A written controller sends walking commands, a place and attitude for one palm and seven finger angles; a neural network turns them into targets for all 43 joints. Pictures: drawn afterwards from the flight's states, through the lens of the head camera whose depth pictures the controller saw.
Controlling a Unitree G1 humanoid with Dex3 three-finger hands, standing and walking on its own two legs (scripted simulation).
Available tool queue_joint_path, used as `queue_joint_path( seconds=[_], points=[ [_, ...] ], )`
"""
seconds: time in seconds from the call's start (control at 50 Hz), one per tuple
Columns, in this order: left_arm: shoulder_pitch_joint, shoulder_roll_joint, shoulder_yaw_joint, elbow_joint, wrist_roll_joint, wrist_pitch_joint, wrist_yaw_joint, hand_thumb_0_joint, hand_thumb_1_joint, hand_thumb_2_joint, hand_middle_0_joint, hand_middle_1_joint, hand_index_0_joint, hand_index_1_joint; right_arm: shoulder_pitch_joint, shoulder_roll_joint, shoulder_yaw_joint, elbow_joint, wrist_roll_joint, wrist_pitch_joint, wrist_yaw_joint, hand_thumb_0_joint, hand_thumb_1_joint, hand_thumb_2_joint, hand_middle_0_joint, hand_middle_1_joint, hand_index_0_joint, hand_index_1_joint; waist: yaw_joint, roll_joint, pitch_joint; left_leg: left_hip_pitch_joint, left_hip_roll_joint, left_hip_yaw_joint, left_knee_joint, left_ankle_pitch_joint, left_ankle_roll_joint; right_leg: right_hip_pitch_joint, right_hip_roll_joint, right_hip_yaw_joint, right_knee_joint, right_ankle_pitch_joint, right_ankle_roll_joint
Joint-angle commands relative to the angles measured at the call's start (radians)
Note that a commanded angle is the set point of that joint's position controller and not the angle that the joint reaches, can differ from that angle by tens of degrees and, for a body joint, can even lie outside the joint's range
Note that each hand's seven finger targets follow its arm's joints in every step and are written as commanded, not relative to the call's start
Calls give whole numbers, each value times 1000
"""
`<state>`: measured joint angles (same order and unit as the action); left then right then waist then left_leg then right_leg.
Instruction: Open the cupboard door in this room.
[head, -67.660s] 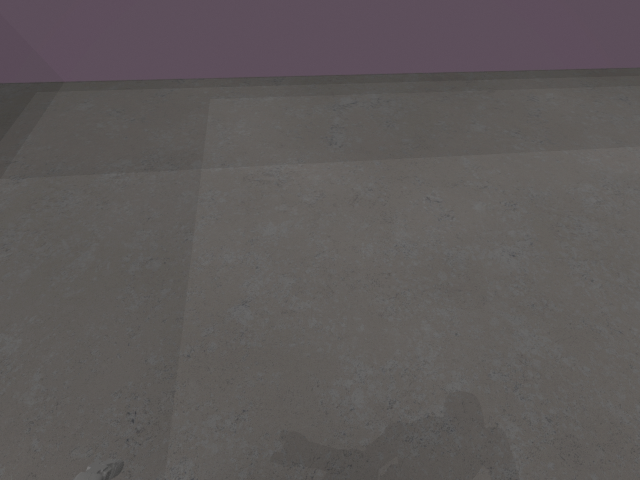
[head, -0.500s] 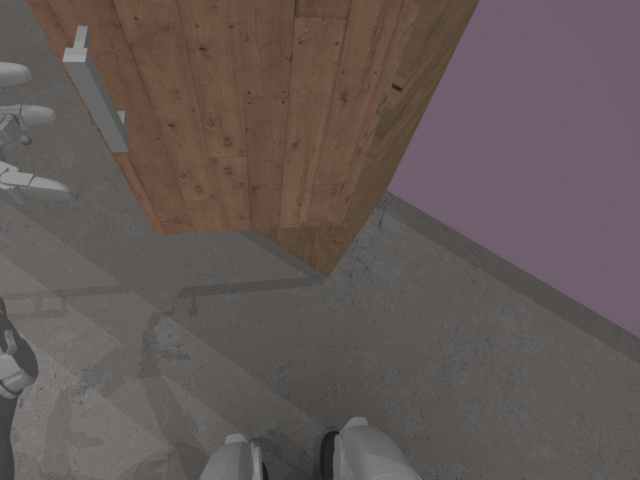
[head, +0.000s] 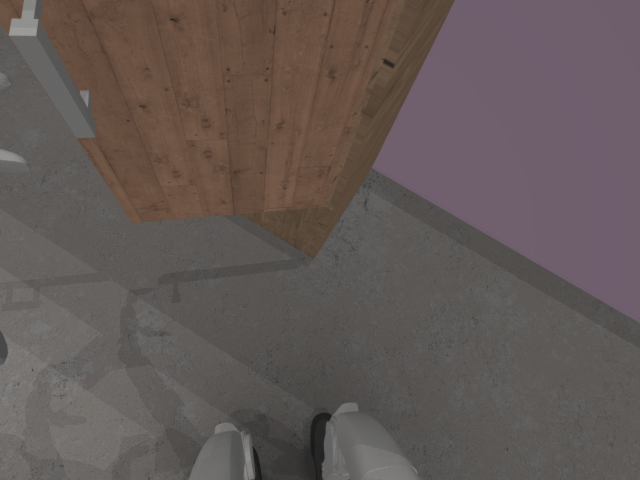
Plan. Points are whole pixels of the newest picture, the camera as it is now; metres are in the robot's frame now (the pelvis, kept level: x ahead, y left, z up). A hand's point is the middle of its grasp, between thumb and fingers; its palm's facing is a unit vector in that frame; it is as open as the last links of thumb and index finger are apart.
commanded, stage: move the hooked fingers beside the handle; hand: left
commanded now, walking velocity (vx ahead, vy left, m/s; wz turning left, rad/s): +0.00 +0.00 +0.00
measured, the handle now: (61, 72) +0.56 +0.24 +0.08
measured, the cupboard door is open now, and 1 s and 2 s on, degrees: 40 40 40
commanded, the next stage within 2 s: slide the fingers in behind the handle in 0.48 s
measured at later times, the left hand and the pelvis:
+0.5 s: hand out of the picture +0.50 +0.31 +0.08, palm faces +0.08 -1.00 -0.01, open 14.0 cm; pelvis +0.00 +0.00 +0.00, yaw +0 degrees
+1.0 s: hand (7, 108) +0.51 +0.28 +0.08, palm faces +0.07 -1.00 -0.01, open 14.0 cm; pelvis +0.01 +0.00 +0.00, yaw +0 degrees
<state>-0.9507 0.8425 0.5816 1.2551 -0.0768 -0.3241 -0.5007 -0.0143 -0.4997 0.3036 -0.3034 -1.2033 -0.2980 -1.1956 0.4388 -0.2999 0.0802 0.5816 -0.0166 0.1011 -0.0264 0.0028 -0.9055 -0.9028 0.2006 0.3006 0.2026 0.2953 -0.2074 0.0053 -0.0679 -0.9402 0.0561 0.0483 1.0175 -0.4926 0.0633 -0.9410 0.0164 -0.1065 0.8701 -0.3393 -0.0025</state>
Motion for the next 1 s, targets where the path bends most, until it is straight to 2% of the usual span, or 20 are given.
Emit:
queue_joint_path(
  seconds=[0.0,0.04,0.08,0.14,0.16,0.22,0.28,0.34,0.4,0.46,0.52,0.54,0.58,0.74,0.76,0.8,0.86,0.9,0.94,0.98],
  points=[
    [-380,348,36,-201,-28,-59,5,0,-500,300,-300,-1200,-300,-1200,194,-216,-82,-29,-2,-5,-18,0,-900,-900,200,300,200,300,18,236,-496,403,3,-133,-118,592,-62,211,47,47,-45,249,-20],
    [-382,335,21,-216,-24,-56,3,0,-500,300,-300,-1200,-300,-1200,195,-213,-81,-28,-2,-2,-17,0,-900,-900,200,300,200,300,21,284,-501,439,5,-135,-118,629,-70,185,47,43,-43,251,-23],
    [-391,310,0,-214,-23,-54,8,0,-500,300,-300,-1200,-300,-1200,196,-212,-79,-26,-2,2,-17,0,-900,-900,200,300,200,300,9,266,-479,449,9,-144,-120,639,-74,162,48,38,-47,239,-20],
    [-357,337,44,-244,-37,-66,7,0,-500,300,-300,-1200,-300,-1200,201,-215,-91,-31,-6,-3,-14,0,-900,-900,200,300,200,300,25,264,-552,482,11,-145,-110,705,-78,200,51,40,-39,287,-23],
    [-353,319,28,-236,-38,-64,4,0,-500,300,-300,-1200,-300,-1200,196,-211,-88,-30,-3,-2,-14,0,-900,-900,200,300,200,300,21,272,-528,478,11,-141,-109,711,-79,192,50,40,-41,290,-21],
    [-333,269,-2,-222,-47,-58,0,0,-500,300,-300,-1200,-300,-1200,191,-207,-85,-37,1,3,-11,0,-900,-900,200,300,200,300,18,255,-483,457,8,-133,-115,693,-71,188,52,39,-46,289,-23],
    [-328,312,22,-195,-39,-49,4,0,-500,300,-300,-1200,-300,-1200,183,-211,-85,-41,1,1,-13,0,-900,-900,200,300,200,300,19,196,-455,374,1,-120,-118,591,-56,227,50,49,-49,276,-18],
    [-373,337,32,-232,-34,-68,9,0,-500,300,-300,-1200,-300,-1200,183,-212,-86,-38,-1,-3,-17,0,-900,-900,200,300,200,300,18,245,-493,407,2,-125,-114,621,-64,219,48,48,-38,285,-22],
    [-374,323,15,-183,-31,-67,7,0,-500,300,-300,-1200,-300,-1200,177,-211,-80,-34,1,-8,-17,0,-900,-900,200,300,200,300,5,211,-452,359,-1,-117,-105,550,-54,213,49,54,-42,256,-19],
    [-437,312,-18,-177,-23,-67,-2,0,-500,300,-300,-1200,-300,-1200,177,-212,-71,-26,3,-7,-23,0,-900,-900,200,300,200,300,-12,253,-452,382,1,-131,-102,543,-62,158,48,46,-34,222,-21],
    [-448,299,-20,-210,-32,-72,-7,0,-500,300,-300,-1200,-300,-1200,190,-213,-74,-24,0,-7,-25,0,-900,-900,200,300,200,300,-8,300,-513,456,4,-150,-92,639,-76,128,48,37,-23,235,-25],
    [-438,337,10,-226,-32,-73,-7,0,-500,300,-300,-1200,-300,-1200,194,-219,-78,-20,-3,-6,-24,0,-900,-900,200,300,200,300,3,301,-550,484,10,-162,-90,684,-87,131,48,34,-21,242,-23],
    [-403,313,7,-219,-41,-62,-12,0,-500,300,-300,-1200,-300,-1200,197,-214,-80,-20,-3,-3,-19,0,-900,-900,200,300,200,300,6,287,-565,484,11,-154,-81,716,-84,149,49,36,-22,274,-20],
    [-364,225,-19,-300,-58,-52,29,0,-500,300,-300,-1200,-300,-1200,197,-201,-89,-29,-2,15,-1,0,-900,-900,200,300,200,300,23,295,-543,534,17,-161,-107,764,-94,145,55,23,-41,272,-23],
    [-347,217,-14,-294,-59,-52,40,0,-500,300,-300,-1200,-300,-1200,197,-200,-91,-30,-4,14,2,0,-900,-900,200,300,200,300,22,264,-541,516,14,-152,-106,734,-85,162,56,29,-46,276,-21],
    [-336,241,6,-285,-54,-52,61,0,-500,300,-300,-1200,-300,-1200,191,-200,-91,-36,-3,11,2,0,-900,-900,200,300,200,300,25,217,-509,433,5,-133,-117,658,-70,226,54,38,-49,295,-19],
    [-317,220,-14,-291,-38,-66,78,0,-500,300,-300,-1200,-300,-1200,181,-190,-86,-42,-2,10,5,0,-900,-900,200,300,200,300,37,262,-490,442,3,-126,-126,652,-74,223,53,39,-48,287,-24],
    [-347,209,-24,-284,-40,-74,85,0,-500,300,-300,-1200,-300,-1200,178,-192,-87,-38,-1,7,4,0,-900,-900,200,300,200,300,18,216,-466,407,0,-120,-129,582,-61,233,53,46,-54,275,-20],
    [-334,206,-14,-296,-46,-90,83,0,-500,300,-300,-1200,-300,-1200,179,-192,-92,-39,-2,2,3,0,-900,-900,200,300,200,300,32,246,-506,448,1,-125,-131,630,-70,240,52,45,-50,288,-24],
    [-309,203,-10,-273,-49,-91,81,0,-500,300,-300,-1200,-300,-1200,174,-191,-92,-36,-1,-3,2,0,-900,-900,200,300,200,300,33,214,-488,411,-2,-116,-129,599,-63,261,51,50,-51,295,-23]
  ],
)
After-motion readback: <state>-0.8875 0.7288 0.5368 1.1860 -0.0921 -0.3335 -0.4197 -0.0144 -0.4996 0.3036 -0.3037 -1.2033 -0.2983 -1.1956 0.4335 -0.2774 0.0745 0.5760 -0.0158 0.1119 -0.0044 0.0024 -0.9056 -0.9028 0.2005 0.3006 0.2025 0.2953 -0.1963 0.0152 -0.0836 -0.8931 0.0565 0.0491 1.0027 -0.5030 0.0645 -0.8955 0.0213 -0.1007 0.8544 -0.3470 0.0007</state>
